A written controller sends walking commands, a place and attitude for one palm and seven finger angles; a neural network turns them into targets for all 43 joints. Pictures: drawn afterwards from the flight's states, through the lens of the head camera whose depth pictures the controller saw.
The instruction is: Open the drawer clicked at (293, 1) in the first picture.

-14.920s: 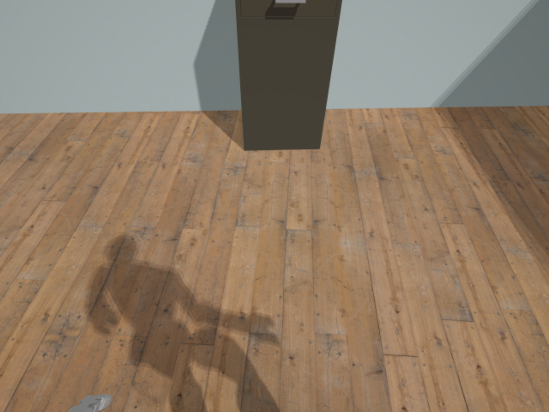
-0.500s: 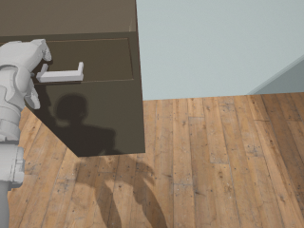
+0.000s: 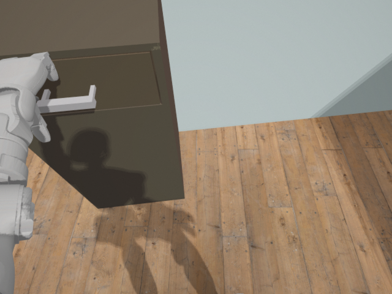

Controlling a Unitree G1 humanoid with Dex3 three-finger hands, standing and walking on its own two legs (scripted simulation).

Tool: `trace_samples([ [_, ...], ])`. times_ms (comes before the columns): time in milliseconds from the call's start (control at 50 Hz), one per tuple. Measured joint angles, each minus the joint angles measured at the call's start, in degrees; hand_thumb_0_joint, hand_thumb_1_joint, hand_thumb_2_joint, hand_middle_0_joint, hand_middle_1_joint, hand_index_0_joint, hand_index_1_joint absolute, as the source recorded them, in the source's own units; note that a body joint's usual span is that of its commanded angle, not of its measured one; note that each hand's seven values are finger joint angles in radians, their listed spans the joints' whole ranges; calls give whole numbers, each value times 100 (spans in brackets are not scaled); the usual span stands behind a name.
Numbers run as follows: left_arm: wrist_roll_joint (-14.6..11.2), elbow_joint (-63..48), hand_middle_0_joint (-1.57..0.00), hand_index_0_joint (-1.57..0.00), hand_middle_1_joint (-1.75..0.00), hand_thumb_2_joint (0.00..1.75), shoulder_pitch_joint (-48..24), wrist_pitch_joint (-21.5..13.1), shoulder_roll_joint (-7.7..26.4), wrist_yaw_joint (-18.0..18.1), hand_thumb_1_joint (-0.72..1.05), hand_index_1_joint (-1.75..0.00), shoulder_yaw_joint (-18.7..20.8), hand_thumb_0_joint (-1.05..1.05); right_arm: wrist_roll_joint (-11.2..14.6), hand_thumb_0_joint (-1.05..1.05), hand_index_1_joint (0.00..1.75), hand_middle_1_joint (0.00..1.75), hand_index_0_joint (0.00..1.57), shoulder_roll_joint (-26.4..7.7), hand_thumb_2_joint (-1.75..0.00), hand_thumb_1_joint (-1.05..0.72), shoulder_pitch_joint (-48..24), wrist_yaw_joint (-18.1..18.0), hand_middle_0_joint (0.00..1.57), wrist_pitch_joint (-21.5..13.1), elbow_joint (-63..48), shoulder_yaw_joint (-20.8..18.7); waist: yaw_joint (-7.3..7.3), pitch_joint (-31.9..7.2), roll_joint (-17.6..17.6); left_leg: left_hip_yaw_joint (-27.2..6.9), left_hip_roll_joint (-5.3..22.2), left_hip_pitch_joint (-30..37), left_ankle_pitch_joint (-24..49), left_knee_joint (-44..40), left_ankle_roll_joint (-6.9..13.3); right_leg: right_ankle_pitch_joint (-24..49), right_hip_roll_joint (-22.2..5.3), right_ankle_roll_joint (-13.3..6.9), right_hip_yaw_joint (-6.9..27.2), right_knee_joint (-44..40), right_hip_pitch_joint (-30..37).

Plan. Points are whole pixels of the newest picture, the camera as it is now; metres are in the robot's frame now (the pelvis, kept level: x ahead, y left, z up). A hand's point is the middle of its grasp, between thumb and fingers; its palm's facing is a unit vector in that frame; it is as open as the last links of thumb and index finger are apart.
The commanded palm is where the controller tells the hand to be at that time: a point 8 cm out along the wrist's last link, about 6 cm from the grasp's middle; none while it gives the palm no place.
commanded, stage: move the hooked fingers above the handle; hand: left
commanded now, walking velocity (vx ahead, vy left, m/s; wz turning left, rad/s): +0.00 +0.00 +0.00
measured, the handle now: (68, 97) +0.55 +0.27 +0.06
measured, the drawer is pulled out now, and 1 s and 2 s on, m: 0.00 0.00 0.00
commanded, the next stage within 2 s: lower the fingers behind the handle in 1.04 s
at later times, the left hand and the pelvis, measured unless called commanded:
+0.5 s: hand (50, 89) +0.51 +0.27 +0.13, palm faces +0.00 +0.00 -1.00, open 13.4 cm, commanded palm +0.48 +0.29 +0.17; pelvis +0.00 +0.00 +0.00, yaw +0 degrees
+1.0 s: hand (38, 94) +0.50 +0.29 +0.13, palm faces +0.05 -0.03 -1.00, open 13.8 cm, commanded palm +0.48 +0.29 +0.17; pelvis +0.00 +0.01 -0.01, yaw +2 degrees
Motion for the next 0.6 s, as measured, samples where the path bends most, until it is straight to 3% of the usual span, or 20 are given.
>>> trace_samples([
  [140, -304, -608, -33, -32, -121, 30, 161, -786, -1, -644, -49, -121, -562, 0, -6, 0, 30, 30, 20, -101, -90, -90, 278, -116, 21, -64, 150, -164, 171, 96, -149, -207, -25, 120, 13, -8, -30, -21, -23, -37, -209, -95, 253],
  [200, -395, -863, -33, -32, -120, 30, 160, -1140, -149, -581, -49, -121, -579, 0, -37, 0, 30, 30, 20, -191, -90, -90, 258, -113, 21, -94, 202, -237, 157, 115, -223, -258, -43, 30, -15, 88, -30, -57, -44, -38, -256, -20, 193],
  [260, -323, -906, -33, -32, -120, 30, 81, -1276, -238, -250, -49, -121, -416, 0, -81, 0, 30, 30, 20, -270, -90, -90, 168, -73, 21, -145, 196, -278, 68, 95, -260, -258, -47, -150, -55, 216, -25, -91, -52, -33, -250, 102, 14],
  [340, -55, -631, -33, -32, -120, 30, -140, -969, -138, 317, -49, -121, -102, 0, -131, 0, 30, 30, 20, -305, -90, -91, 38, -1, 20, -196, 120, -264, -73, 54, -231, -199, -28, -405, -99, 353, -12, -107, -39, -19, -184, 240, -271],
  [400, 13, -446, -36, -35, -123, 30, -264, -790, -119, 457, -49, -123, -59, 0, -142, 0, 30, 30, 20, -280, -90, -91, 43, 56, 20, -195, 107, -239, -56, 13, -152, -156, -16, -494, -108, 376, 0, -94, -27, -4, -138, 253, -375],
  [460, 50, -287, -37, -38, -124, 31, -288, -456, -188, 367, -49, -126, -78, 0, -107, 0, 30, 30, 20, -218, -90, -91, 55, 88, 20, -118, 139, -168, -29, -53, -77, -106, -6, -424, -96, 308, 11, -65, -15, 10, -90, 189, -330],
  [540, 36, -37, -36, -37, -123, 31, -218, -270, -71, 74, -49, -125, -18, 0, -33, 0, 30, 30, 20, -96, -90, -91, 65, 36, 20, -27, 113, -45, -78, -72, -40, -29, 10, -201, -71, 163, 14, -27, 7, 16, -17, 77, -157],
  [600, -1, 34, -34, -35, -122, 31, -66, -319, 104, -180, -49, -124, 74, 0, 1, 0, 30, 30, 20, -32, -90, -90, 126, -22, 21, -16, 43, -2, -91, -42, -42, 3, 21, -63, -52, 79, 11, -3, 21, 11, 12, 4, -37],
])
